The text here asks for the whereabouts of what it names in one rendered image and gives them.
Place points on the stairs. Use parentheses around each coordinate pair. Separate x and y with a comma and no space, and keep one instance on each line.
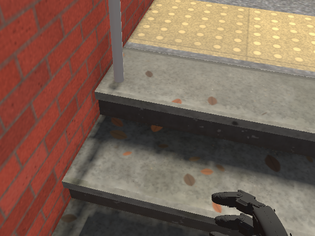
(183,170)

